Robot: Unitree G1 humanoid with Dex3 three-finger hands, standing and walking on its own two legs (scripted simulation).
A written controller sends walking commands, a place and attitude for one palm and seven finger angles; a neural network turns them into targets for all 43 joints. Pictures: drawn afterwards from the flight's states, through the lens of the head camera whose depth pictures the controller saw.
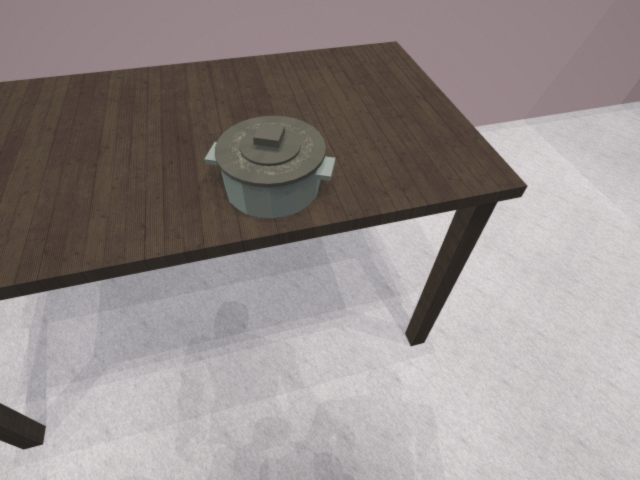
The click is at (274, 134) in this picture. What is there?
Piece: lid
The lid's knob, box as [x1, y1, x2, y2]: [253, 123, 284, 147]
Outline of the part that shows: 260,123 253,137 254,144 278,147 284,134 284,126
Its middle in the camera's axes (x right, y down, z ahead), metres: -0.09 -0.17 +0.65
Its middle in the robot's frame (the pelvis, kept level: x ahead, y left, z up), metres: +0.62 +0.13 +0.08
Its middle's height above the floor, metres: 0.86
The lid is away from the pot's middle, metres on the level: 0.00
